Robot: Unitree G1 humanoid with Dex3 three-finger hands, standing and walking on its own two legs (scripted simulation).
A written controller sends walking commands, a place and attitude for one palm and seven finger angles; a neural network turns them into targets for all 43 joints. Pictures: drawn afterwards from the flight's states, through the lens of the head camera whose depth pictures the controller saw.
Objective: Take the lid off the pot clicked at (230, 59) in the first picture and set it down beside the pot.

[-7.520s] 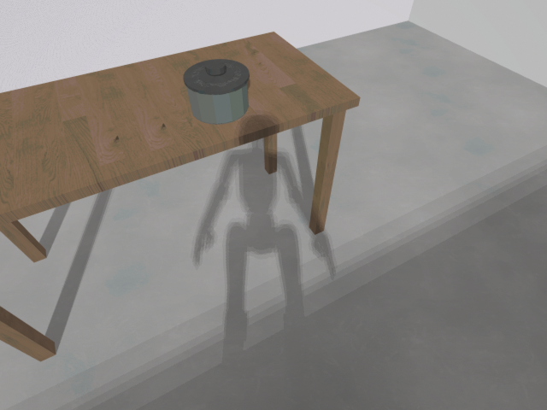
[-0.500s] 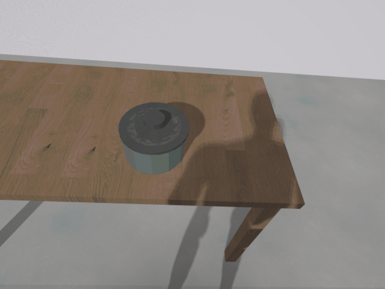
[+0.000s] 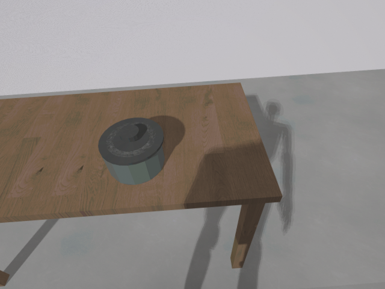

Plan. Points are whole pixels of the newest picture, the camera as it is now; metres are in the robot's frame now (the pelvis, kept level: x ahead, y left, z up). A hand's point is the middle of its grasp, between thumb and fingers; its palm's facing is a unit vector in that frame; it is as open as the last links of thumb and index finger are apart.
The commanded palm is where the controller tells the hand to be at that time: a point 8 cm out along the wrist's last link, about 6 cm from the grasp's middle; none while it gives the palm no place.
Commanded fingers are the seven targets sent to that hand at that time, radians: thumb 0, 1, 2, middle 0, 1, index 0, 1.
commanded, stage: come to a stop and stand still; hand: left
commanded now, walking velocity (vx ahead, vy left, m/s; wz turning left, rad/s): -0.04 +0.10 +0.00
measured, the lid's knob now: (129, 133) +0.48 +0.20 +0.05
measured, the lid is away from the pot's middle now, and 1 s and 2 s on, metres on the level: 0.00 0.00 0.00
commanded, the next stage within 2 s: look again from close up in 0.34 s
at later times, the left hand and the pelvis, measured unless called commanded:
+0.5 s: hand out of the picture +0.00 +0.20 -0.18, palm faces +0.04 -0.97 -0.24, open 7.4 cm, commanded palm none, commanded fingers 0.00 0.90 0.90 -0.20 -0.30 -0.20 -0.30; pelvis -0.01 +0.02 +0.00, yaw +0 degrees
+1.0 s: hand out of the picture +0.00 +0.24 -0.18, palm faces -0.01 -0.98 -0.22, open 7.4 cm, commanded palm none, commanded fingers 0.00 0.90 0.90 -0.20 -0.30 -0.20 -0.30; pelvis -0.01 +0.06 -0.01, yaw -1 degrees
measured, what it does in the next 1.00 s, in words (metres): steps on the spot: left foot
